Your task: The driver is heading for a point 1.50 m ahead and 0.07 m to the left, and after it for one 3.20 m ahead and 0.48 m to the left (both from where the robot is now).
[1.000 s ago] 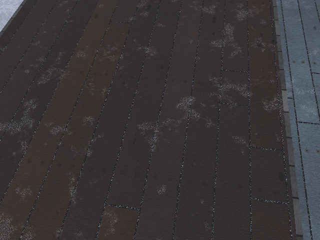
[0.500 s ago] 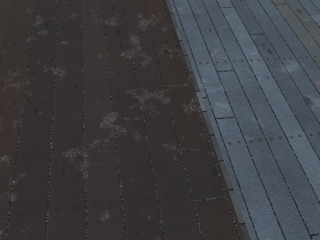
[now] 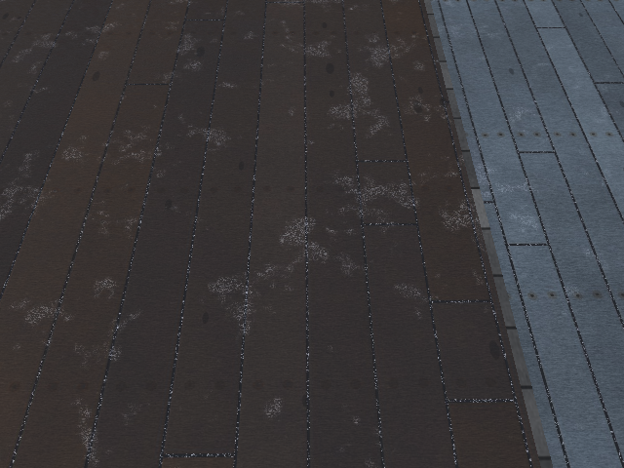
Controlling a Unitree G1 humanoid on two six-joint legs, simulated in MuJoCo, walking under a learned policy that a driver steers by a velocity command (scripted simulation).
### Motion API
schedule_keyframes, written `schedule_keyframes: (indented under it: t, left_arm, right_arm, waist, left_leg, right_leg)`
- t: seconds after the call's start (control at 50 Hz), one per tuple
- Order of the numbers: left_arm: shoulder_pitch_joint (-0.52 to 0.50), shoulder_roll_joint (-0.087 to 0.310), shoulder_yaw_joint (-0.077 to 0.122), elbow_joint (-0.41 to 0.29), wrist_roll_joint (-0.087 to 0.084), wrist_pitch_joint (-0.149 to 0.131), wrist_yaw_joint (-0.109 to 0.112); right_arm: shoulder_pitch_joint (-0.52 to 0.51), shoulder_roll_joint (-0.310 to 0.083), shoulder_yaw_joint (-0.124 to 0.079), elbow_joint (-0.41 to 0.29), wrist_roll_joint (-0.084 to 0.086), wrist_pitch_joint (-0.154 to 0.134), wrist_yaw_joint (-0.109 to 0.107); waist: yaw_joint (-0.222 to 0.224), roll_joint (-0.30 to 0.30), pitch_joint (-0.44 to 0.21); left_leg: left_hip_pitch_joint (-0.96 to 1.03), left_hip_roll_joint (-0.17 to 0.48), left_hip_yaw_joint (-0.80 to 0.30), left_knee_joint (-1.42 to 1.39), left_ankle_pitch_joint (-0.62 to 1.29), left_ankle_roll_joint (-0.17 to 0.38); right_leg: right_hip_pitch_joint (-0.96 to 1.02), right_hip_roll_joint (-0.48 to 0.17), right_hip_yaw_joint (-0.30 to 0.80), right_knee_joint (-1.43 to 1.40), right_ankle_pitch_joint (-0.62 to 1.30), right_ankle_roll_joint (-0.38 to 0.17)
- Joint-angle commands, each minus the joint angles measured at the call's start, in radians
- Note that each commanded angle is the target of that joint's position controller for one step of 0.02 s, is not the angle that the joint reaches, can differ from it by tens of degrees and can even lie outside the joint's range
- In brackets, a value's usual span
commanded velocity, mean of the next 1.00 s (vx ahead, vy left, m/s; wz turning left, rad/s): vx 0.13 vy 0.00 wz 0.11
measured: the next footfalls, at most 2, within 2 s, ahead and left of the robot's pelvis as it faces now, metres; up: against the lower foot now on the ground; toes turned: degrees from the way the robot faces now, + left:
left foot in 0.06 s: +0.02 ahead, +0.10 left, +0.00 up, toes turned +4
right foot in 0.60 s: +0.25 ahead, -0.03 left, +0.00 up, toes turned +15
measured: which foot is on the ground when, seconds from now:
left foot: up 0.00-0.04, down 0.06-0.60, up 0.62-1.00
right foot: down 0.00-0.06, up 0.08-0.58, down 0.60-1.00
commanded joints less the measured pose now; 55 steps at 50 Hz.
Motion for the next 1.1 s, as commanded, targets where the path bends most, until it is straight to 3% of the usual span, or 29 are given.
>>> schedule_keyframes:
  t: [0.02, 0.04, 0.06, 0.08, 0.1, 0.12, 0.14, 0.16, 0.2, 0.24, 0.34, 0.38, 0.48, 0.52, 0.56, 0.58, 0.6, 0.62, 0.64, 0.66, 0.68, 0.72, 0.78, 0.92, 1.04, 1.1]
  left_arm:
    - [-0.006, 0.184, 0.051, -0.044, -0.002, -0.004, -0.005]
    - [-0.005, 0.183, 0.053, -0.041, -0.004, -0.003, -0.007]
    - [0.031, 0.155, 0.050, -0.039, 0.000, -0.003, -0.013]
    - [-0.011, 0.066, 0.023, -0.116, 0.006, 0.002, -0.012]
    - [-0.072, 0.107, 0.027, -0.126, 0.015, 0.011, -0.002]
    - [-0.070, 0.127, 0.034, -0.122, 0.007, 0.010, -0.011]
    - [-0.068, 0.148, 0.040, -0.111, 0.000, -0.001, -0.024]
    - [-0.060, 0.156, 0.045, -0.104, 0.006, -0.014, -0.036]
    - [-0.026, 0.144, 0.042, -0.079, 0.025, -0.026, -0.053]
    - [-0.025, 0.125, 0.038, -0.076, 0.024, -0.034, -0.061]
    - [-0.098, 0.120, 0.035, -0.103, 0.017, -0.045, -0.059]
    - [-0.117, 0.110, 0.031, -0.113, 0.012, -0.051, -0.056]
    - [-0.100, 0.079, 0.012, -0.118, 0.000, -0.066, -0.052]
    - [-0.060, 0.078, 0.009, -0.100, -0.003, -0.069, -0.048]
    - [0.044, 0.088, 0.015, -0.060, -0.002, -0.075, -0.036]
    - [0.107, 0.101, 0.019, -0.039, 0.003, -0.086, -0.028]
    - [0.200, 0.169, 0.027, -0.035, 0.009, -0.094, -0.019]
    - [0.180, 0.245, 0.042, -0.026, -0.010, -0.077, -0.022]
    - [0.168, 0.187, 0.033, -0.026, -0.040, -0.071, -0.037]
    - [0.112, 0.162, 0.031, -0.042, -0.041, -0.069, -0.047]
    - [0.070, 0.140, 0.027, -0.054, -0.031, -0.063, -0.048]
    - [0.064, 0.133, 0.030, -0.050, -0.025, -0.060, -0.039]
    - [0.099, 0.140, 0.040, -0.041, -0.024, -0.055, -0.038]
    - [0.139, 0.164, 0.065, -0.046, -0.009, -0.017, -0.030]
    - [0.116, 0.182, 0.080, -0.060, -0.001, -0.002, -0.035]
    - [0.072, 0.184, 0.084, -0.069, -0.005, 0.010, -0.040]
  right_arm:
    - [0.030, -0.059, -0.015, -0.066, 0.003, -0.014, 0.007]
    - [0.050, -0.064, -0.017, -0.062, -0.003, -0.024, 0.004]
    - [0.061, -0.126, -0.032, -0.066, -0.019, -0.038, -0.006]
    - [0.100, -0.293, -0.072, -0.082, -0.013, -0.047, -0.006]
    - [0.194, -0.281, -0.078, -0.046, -0.013, -0.046, -0.004]
    - [0.154, -0.218, -0.063, -0.047, -0.014, -0.041, -0.006]
    - [0.084, -0.165, -0.048, -0.062, -0.010, -0.035, -0.010]
    - [0.040, -0.145, -0.040, -0.079, -0.007, -0.035, -0.017]
    - [0.057, -0.134, -0.035, -0.076, -0.008, -0.051, -0.019]
    - [0.100, -0.151, -0.041, -0.059, -0.004, -0.073, -0.013]
    - [0.174, -0.158, -0.046, -0.033, -0.008, -0.094, -0.014]
    - [0.194, -0.161, -0.046, -0.023, -0.010, -0.096, -0.020]
    - [0.204, -0.129, -0.030, -0.004, -0.016, -0.098, -0.032]
    - [0.186, -0.113, -0.020, 0.003, -0.017, -0.097, -0.037]
    - [0.150, -0.123, -0.016, 0.009, -0.007, -0.099, -0.046]
    - [0.147, -0.112, -0.009, 0.012, -0.002, -0.106, -0.046]
    - [0.172, -0.073, 0.004, -0.015, -0.007, -0.113, -0.047]
    - [0.290, -0.055, 0.001, 0.009, -0.002, -0.095, -0.050]
    - [0.273, -0.104, -0.005, 0.027, -0.035, -0.078, -0.055]
    - [0.195, -0.110, -0.010, 0.020, -0.045, -0.072, -0.052]
    - [0.145, -0.104, -0.008, 0.013, -0.041, -0.071, -0.046]
    - [0.100, -0.094, -0.006, 0.000, -0.028, -0.061, -0.038]
    - [0.078, -0.077, -0.002, -0.006, -0.022, -0.048, -0.039]
    - [-0.070, -0.077, 0.000, -0.054, -0.017, -0.027, -0.052]
    - [-0.095, -0.084, 0.007, -0.078, -0.003, -0.047, -0.062]
    - [-0.032, -0.084, 0.011, -0.074, 0.007, -0.064, -0.070]
  waist:
    - [-0.002, -0.161, -0.100]
    - [-0.023, -0.121, -0.102]
    - [-0.026, 0.053, -0.098]
    - [-0.027, 0.318, -0.092]
    - [-0.081, 0.201, -0.110]
    - [-0.048, 0.138, -0.045]
    - [-0.025, 0.106, 0.016]
    - [-0.013, 0.135, 0.033]
    - [-0.012, 0.113, -0.002]
    - [-0.015, 0.068, -0.027]
    - [-0.050, 0.099, -0.002]
    - [-0.055, 0.090, 0.013]
    - [-0.047, 0.102, -0.043]
    - [-0.031, 0.102, -0.057]
    - [0.032, 0.083, -0.073]
    - [0.063, 0.046, -0.113]
    - [0.070, -0.089, -0.213]
    - [0.007, -0.240, -0.242]
    - [-0.005, -0.144, -0.194]
    - [-0.004, -0.092, -0.108]
    - [-0.010, -0.063, -0.085]
    - [-0.019, -0.103, -0.082]
    - [-0.014, -0.091, -0.147]
    - [0.031, -0.117, -0.110]
    - [0.034, -0.131, -0.115]
    - [0.000, -0.138, -0.115]
  left_leg:
    - [0.056, -0.018, 0.047, -0.178, 0.098, 0.024]
    - [0.134, -0.026, 0.033, -0.305, 0.217, 0.038]
    - [0.217, 0.068, -0.157, -0.455, 0.299, 0.066]
    - [0.273, 0.358, -0.583, -0.517, 0.475, 0.202]
    - [0.243, 0.376, -0.622, -0.529, 0.320, 0.305]
    - [0.212, 0.325, -0.566, -0.554, 0.047, 0.305]
    - [0.170, 0.259, -0.510, -0.600, -0.158, 0.260]
    - [0.179, 0.214, -0.488, -0.630, -0.170, 0.229]
    - [0.226, 0.172, -0.436, -0.628, -0.010, 0.222]
    - [0.272, 0.165, -0.421, -0.616, 0.066, 0.227]
    - [0.277, 0.162, -0.452, -0.621, 0.076, 0.250]
    - [0.276, 0.158, -0.435, -0.585, 0.238, 0.253]
    - [0.239, 0.151, -0.335, -0.429, 0.849, 0.206]
    - [0.208, 0.148, -0.320, -0.392, 0.918, 0.167]
    - [0.204, 0.124, -0.297, -0.294, 0.972, 0.125]
    - [0.186, 0.083, -0.261, -0.185, 0.909, 0.095]
    - [0.096, 0.028, -0.198, 0.010, 0.588, 0.062]
    - [-0.042, -0.115, -0.098, 0.197, -0.056, 0.034]
    - [-0.083, -0.075, -0.112, 0.281, -0.130, 0.033]
    - [-0.137, -0.060, -0.111, 0.342, -0.094, 0.027]
    - [-0.152, -0.037, -0.109, 0.339, -0.038, 0.021]
    - [-0.136, -0.012, -0.098, 0.300, 0.040, -0.001]
    - [-0.125, -0.022, -0.081, 0.277, 0.071, -0.030]
    - [-0.187, -0.023, -0.095, 0.127, 0.080, -0.050]
    - [-0.097, -0.054, -0.112, -0.014, 0.071, -0.027]
    - [0.040, -0.071, -0.113, -0.213, 0.109, -0.002]
  right_leg:
    - [0.053, -0.245, 0.142, -0.020, 0.461, -0.157]
    - [-0.006, -0.224, 0.107, 0.047, 0.351, -0.109]
    - [-0.122, -0.155, 0.031, 0.230, 0.136, -0.039]
    - [-0.402, 0.046, -0.035, 0.427, -0.354, 0.032]
    - [-0.406, 0.038, 0.122, 0.559, -0.383, 0.014]
    - [-0.455, 0.006, 0.148, 0.590, -0.291, 0.000]
    - [-0.465, -0.019, 0.153, 0.554, -0.182, -0.005]
    - [-0.472, -0.021, 0.143, 0.528, -0.113, -0.001]
    - [-0.455, -0.013, 0.135, 0.527, -0.016, 0.017]
    - [-0.474, -0.008, 0.133, 0.497, 0.028, 0.028]
    - [-0.525, -0.005, 0.132, 0.361, 0.072, 0.064]
    - [-0.517, 0.003, 0.129, 0.303, 0.077, 0.071]
    - [-0.338, 0.038, 0.079, 0.210, 0.079, 0.030]
    - [-0.213, 0.052, 0.069, 0.151, 0.092, -0.003]
    - [-0.053, 0.071, 0.067, -0.009, 0.167, -0.038]
    - [0.068, 0.032, 0.122, -0.093, 0.269, -0.057]
    - [0.229, -0.178, 0.383, -0.098, 0.481, -0.104]
    - [0.267, -0.345, 0.644, -0.116, 0.710, -0.270]
    - [0.188, -0.338, 0.700, -0.146, 0.606, -0.301]
    - [0.130, -0.284, 0.621, -0.153, 0.522, -0.285]
    - [0.088, -0.228, 0.543, -0.172, 0.492, -0.254]
    - [0.048, -0.151, 0.443, -0.188, 0.566, -0.216]
    - [0.060, -0.120, 0.413, -0.170, 0.603, -0.213]
    - [0.003, -0.096, 0.539, -0.214, 0.159, -0.213]
    - [-0.020, -0.084, 0.629, -0.174, 0.242, -0.199]
    - [-0.056, -0.057, 0.662, -0.143, 0.270, -0.157]
Keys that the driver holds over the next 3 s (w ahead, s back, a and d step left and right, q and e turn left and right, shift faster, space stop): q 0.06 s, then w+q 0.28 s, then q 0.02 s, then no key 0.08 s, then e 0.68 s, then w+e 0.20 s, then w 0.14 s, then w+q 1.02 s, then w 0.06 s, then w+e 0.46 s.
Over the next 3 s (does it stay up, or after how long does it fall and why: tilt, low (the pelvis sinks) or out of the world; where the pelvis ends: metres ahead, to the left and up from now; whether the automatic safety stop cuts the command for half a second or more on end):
stays up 1.01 0.02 0.01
